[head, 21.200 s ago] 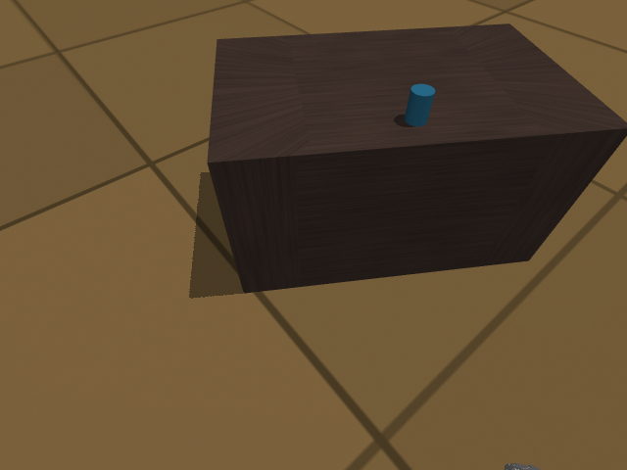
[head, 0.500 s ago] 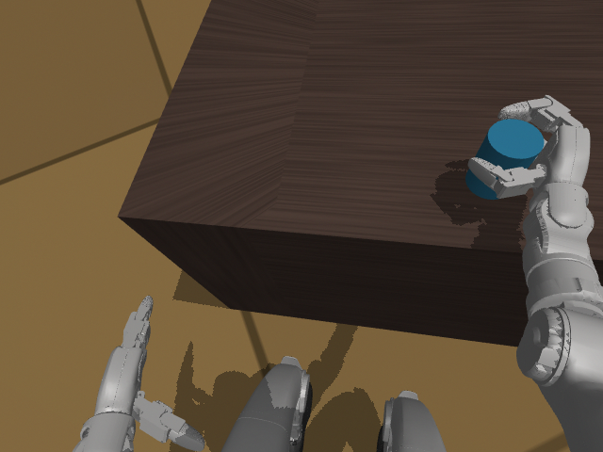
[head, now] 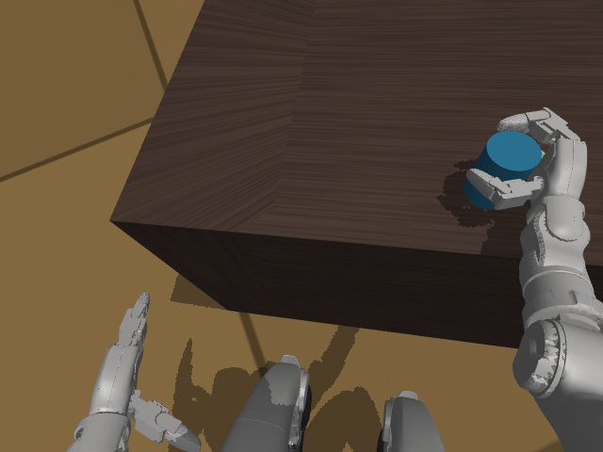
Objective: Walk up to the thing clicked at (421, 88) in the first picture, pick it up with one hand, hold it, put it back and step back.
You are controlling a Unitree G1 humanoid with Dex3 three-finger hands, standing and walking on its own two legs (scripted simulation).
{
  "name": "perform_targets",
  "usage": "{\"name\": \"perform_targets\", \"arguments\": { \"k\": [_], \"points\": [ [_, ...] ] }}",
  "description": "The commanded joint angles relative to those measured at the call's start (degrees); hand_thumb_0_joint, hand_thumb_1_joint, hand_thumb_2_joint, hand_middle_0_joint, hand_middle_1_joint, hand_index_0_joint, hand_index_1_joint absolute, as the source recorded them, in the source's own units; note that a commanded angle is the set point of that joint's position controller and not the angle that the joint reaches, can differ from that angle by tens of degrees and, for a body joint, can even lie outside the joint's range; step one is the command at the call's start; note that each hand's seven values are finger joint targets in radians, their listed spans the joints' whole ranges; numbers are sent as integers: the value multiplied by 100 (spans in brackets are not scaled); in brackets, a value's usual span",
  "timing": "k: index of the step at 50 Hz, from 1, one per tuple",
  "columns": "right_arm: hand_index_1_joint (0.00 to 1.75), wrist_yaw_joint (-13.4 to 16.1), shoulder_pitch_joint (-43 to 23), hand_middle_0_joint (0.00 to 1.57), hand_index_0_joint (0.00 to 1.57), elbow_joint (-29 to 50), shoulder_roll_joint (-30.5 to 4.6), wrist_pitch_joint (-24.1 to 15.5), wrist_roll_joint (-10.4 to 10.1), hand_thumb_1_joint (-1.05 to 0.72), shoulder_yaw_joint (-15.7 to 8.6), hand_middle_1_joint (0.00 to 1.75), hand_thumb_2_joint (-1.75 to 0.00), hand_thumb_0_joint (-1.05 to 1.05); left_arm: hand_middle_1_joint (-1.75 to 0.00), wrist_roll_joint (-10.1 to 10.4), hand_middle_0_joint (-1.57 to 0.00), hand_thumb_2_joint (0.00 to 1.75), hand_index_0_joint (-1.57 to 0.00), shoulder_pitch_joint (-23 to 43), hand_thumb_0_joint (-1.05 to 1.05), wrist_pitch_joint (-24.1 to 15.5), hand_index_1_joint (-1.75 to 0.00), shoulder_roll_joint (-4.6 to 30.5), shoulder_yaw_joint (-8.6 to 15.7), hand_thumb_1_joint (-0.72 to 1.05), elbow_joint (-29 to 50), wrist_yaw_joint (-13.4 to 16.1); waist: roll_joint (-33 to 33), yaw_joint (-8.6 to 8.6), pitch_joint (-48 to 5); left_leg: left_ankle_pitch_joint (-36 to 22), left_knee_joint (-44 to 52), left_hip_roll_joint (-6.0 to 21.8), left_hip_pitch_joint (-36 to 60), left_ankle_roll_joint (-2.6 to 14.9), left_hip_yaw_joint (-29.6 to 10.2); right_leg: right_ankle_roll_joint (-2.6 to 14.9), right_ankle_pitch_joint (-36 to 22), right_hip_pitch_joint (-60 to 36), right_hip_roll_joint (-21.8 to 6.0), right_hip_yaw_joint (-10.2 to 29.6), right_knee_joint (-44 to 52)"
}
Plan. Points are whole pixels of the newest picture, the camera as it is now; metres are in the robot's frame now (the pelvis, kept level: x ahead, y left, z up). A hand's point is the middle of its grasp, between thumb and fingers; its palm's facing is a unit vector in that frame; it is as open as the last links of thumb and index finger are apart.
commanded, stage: loosen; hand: right
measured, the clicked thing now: (498, 172) +0.49 -0.17 +0.02
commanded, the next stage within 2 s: open in 0.16 s
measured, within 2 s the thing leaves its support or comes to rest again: neither
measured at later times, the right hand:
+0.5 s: hand (506, 162) +0.49 -0.18 +0.03, palm faces +0.12 +0.99 +0.00, open 9.7 cm
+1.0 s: hand (507, 160) +0.50 -0.18 +0.03, palm faces +0.12 +0.99 +0.00, open 15.3 cm
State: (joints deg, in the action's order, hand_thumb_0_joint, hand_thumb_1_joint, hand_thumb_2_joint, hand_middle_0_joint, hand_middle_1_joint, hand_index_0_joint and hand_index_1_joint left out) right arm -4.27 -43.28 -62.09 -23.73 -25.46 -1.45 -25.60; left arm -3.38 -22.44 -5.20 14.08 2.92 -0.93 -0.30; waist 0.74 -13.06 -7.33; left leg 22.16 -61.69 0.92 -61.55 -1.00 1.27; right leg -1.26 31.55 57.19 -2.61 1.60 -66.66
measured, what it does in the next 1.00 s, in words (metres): stands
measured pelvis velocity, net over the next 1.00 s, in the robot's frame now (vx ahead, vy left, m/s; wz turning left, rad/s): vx -0.01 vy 0.00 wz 0.00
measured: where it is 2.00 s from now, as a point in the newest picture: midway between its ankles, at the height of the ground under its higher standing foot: outside the picture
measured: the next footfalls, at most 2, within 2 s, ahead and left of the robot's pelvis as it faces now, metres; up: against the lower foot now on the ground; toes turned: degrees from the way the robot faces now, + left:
none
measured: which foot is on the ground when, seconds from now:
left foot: down 0.00-1.00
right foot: down 0.00-1.00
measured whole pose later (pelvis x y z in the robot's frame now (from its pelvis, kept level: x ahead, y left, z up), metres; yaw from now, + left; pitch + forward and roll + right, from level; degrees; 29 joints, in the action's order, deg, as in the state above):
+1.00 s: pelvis -0.01 +0.00 -0.01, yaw +0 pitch +22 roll +2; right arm -4.5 -45.5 -64.4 -25.2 -25.7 -0.8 -26.2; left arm -3.6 -22.9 -4.4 14.5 3.0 1.4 -0.3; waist 0.8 -13.7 -7.7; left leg 22.4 -63.6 0.8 -63.4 -1.0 1.4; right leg -1.3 32.0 59.2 -2.7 1.9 -68.9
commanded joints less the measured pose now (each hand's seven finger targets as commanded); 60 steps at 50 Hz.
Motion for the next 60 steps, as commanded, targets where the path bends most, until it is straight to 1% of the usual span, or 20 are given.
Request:
{"name": "perform_targets", "arguments": {
  "k": [1,4,6,12,13,14,17,21,25,27,29,39,40,41,43,48,53,55,57,60],
  "points": [
    [139,-14,-2361,130,134,972,-1085,-468,-95,-10,-18,139,-123,0,-4,33,-5,6,-5,-135,0,-275,-5,771,447,-57,914,72,-712,20,-2697,-1533,504,-180,2029,196,-1,124,-1955,-1067,206,-37,817],
    [117,-32,-2724,121,124,1627,-1390,-556,-41,2,-77,117,-99,0,-5,8,-5,3,-6,-68,0,-250,-4,875,559,-52,1113,88,-1103,55,-3297,-1834,401,-157,2275,208,-42,91,-2286,-1372,201,-62,781],
    [107,-63,-2303,117,119,999,-1141,-448,-43,9,17,106,-83,0,-5,6,-5,3,-6,-476,0,-187,-4,875,550,-52,859,73,-936,-11,-2928,-1884,445,-182,2192,195,-11,88,-2390,-1310,222,-67,770],
    [86,-51,-2419,110,111,1191,-1118,-442,-67,29,-2,86,-56,0,-5,27,-5,4,-6,-350,0,-141,-4,921,649,-53,1013,57,-951,-32,-2942,-1783,440,-178,2105,210,-3,86,-2374,-1356,200,-36,803],
    [85,-32,-2489,102,103,1336,-1266,-457,-88,33,-118,85,-60,0,-4,37,-5,5,-5,-191,0,-144,-5,879,564,-54,1120,46,-920,39,-3016,-1783,429,-172,2200,201,-8,94,-2308,-1290,203,-49,801],
    [93,-38,-2553,108,110,1254,-1173,-472,-85,25,-83,93,-68,0,-4,33,-5,7,-4,-273,0,-146,-5,926,644,-57,1141,56,-850,-103,-2989,-1800,414,-181,2132,208,7,94,-2380,-1299,182,-5,796],
    [85,-62,-2504,99,101,1109,-1067,-464,-52,31,35,85,-61,0,-4,23,-5,5,-5,-176,0,-157,-4,865,542,-54,1248,48,-854,-50,-2923,-1551,482,-171,2038,194,-6,117,-2008,-1255,196,-35,813],
    [94,-64,-2536,106,107,1004,-1248,-502,-25,11,-41,93,-72,0,-4,24,-5,6,-4,-158,0,-167,-5,819,497,-56,1184,49,-730,-21,-2666,-1181,537,-140,2041,161,-56,156,-1486,-878,207,-63,812],
    [76,-89,-2667,94,94,1142,-1325,-508,-19,23,-58,76,-55,0,-5,10,-5,4,-5,-312,0,-178,-4,924,603,-53,1278,64,-946,-72,-3031,-1368,453,-163,2018,174,-13,119,-1775,-1207,191,-44,781],
    [87,-64,-2690,106,107,1138,-1517,-459,15,20,-160,87,-62,0,-5,4,-5,6,-5,-380,0,-157,-5,995,704,-57,1247,78,-1071,-68,-3112,-1527,435,-161,2062,176,-38,113,-1958,-1245,211,-74,729],
    [75,-67,-2466,94,95,802,-1204,-397,-40,24,-40,75,-54,0,-5,17,-5,5,-5,-376,0,-140,-5,898,592,-54,1117,57,-815,-102,-2512,-1201,502,-180,1827,179,20,123,-1642,-955,187,-27,814],
    [36,-28,-2592,52,52,948,-1443,-392,1,48,-143,36,-19,0,-5,4,-5,5,-5,-366,0,-164,-5,1024,679,-55,1265,92,-810,-97,-2959,-1256,478,-182,2028,162,9,132,-1644,-997,184,-37,758],
    [33,-29,-2609,48,48,961,-1336,-393,1,48,-33,33,-18,0,-5,2,-5,6,-5,-294,0,-163,-5,939,574,-56,1262,72,-884,-7,-2879,-1223,473,-180,2003,170,5,119,-1641,-1002,203,-57,794],
    [31,-45,-2535,46,46,893,-1248,-399,-23,51,-26,31,-16,0,-5,9,-5,6,-5,-342,0,-165,-5,937,608,-55,1219,76,-946,-100,-2816,-1275,418,-197,1834,195,37,100,-1809,-1091,174,-12,779],
    [25,-20,-2687,37,37,1137,-1530,-424,8,53,-166,25,-13,0,-5,9,-5,6,-5,-233,0,-185,-5,974,649,-56,1346,78,-980,8,-3125,-1399,418,-180,2082,180,4,111,-1872,-1131,201,-46,736],
    [15,-31,-2723,13,14,978,-1329,-436,-10,53,-64,15,-13,0,-5,-13,-6,4,-6,-287,0,-197,-5,809,473,-53,1087,64,-947,-56,-2721,-1339,422,-193,1840,185,12,114,-1842,-999,189,-40,717],
    [7,8,-2933,7,7,1396,-2027,-387,38,55,-362,7,-6,0,-5,27,-6,4,-6,-404,0,-123,-5,1136,744,-53,1274,112,-1146,33,-3304,-1581,537,-183,2345,177,7,99,-2098,-1479,214,-64,818],
    [6,-26,-2939,6,6,1371,-2048,-258,31,56,-313,6,-5,0,-5,62,-5,4,-5,-487,0,-79,-5,901,504,-52,1012,84,-1187,122,-3147,-1543,663,-181,2424,168,-7,108,-1996,-1430,251,-101,918],
    [6,-6,-3551,6,6,2165,-2500,-218,8,55,-452,6,-4,0,-5,100,-5,4,-5,-74,0,-79,-5,1050,602,-53,1276,140,-1391,194,-3644,-1593,719,-161,2614,177,-38,90,-2096,-1840,218,-103,1000],
    [5,-92,-2875,5,5,1498,-2084,162,-82,60,-223,5,-3,0,-4,137,-5,5,-5,-420,0,25,-5,984,553,-54,402,161,-1358,315,-2903,-1482,942,-205,2553,212,70,51,-2234,-1880,243,-52,1300]
  ]
}}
